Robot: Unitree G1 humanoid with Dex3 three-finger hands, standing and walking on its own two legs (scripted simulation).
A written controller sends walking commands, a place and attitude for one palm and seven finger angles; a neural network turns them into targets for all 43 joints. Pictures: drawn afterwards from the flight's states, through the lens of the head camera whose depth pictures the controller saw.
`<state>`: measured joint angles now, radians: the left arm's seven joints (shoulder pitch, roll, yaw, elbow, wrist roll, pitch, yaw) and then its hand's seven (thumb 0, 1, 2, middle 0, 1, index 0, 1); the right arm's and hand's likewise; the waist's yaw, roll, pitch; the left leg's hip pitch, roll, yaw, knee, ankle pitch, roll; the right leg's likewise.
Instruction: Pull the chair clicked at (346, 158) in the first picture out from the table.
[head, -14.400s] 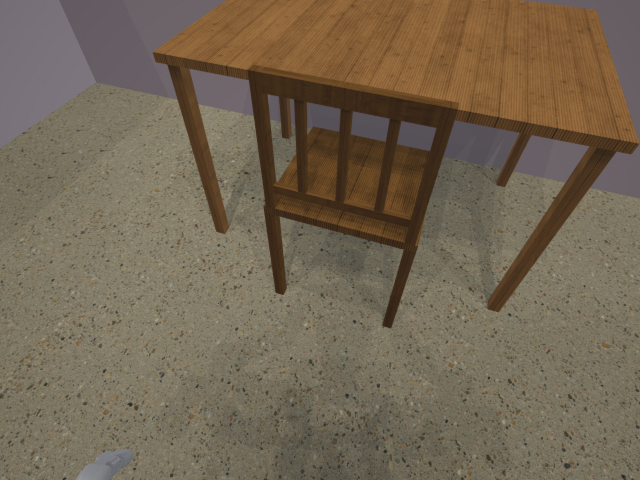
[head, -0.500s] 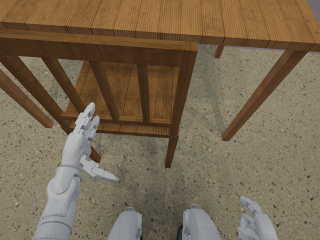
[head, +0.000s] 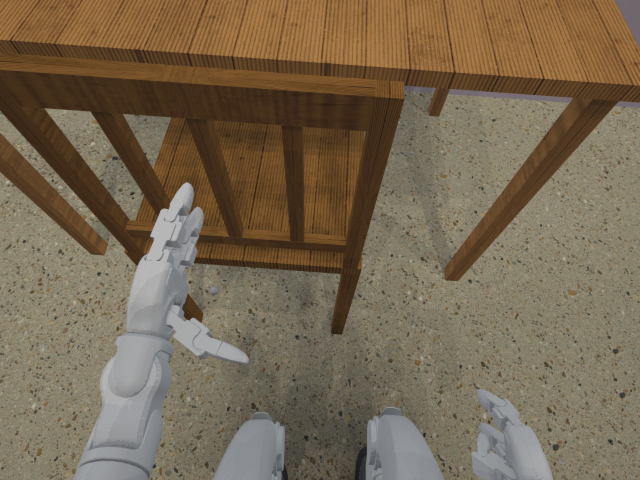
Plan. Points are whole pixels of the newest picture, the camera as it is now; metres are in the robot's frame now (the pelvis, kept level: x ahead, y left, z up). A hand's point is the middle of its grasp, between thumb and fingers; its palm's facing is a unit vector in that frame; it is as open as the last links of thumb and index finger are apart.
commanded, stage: aim the fingers beside a spindle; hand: left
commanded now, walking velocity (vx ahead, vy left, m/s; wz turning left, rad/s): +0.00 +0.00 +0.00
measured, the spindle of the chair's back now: (221, 185) +0.49 +0.15 +0.01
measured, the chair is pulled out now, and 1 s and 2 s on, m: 0.00 0.00 0.00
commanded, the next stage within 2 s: push the fingers through the gap in 1.06 s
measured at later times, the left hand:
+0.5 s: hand (213, 289) +0.34 +0.14 -0.01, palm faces -0.07 -1.00 -0.04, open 16.9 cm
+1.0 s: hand (214, 291) +0.32 +0.13 +0.04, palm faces -0.09 -0.99 -0.05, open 16.9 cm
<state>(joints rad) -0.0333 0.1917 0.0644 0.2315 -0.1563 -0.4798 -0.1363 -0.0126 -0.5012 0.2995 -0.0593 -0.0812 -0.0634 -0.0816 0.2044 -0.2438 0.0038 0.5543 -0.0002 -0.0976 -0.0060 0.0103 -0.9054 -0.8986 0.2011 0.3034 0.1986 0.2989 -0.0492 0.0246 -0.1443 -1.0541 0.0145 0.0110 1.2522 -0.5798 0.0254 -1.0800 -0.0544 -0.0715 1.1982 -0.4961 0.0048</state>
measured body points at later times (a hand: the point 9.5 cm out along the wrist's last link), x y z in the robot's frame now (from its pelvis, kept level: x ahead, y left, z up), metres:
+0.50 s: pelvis +0.00 -0.01 -0.01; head +0.12 +0.00 +0.43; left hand +0.34 +0.20 +0.00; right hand +0.16 -0.26 -0.11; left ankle +0.01 +0.10 -0.63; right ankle +0.04 -0.13 -0.63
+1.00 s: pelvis +0.01 -0.01 +0.00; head +0.12 +0.00 +0.44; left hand +0.32 +0.18 +0.04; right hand +0.16 -0.26 -0.10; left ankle +0.01 +0.10 -0.63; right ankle +0.04 -0.13 -0.63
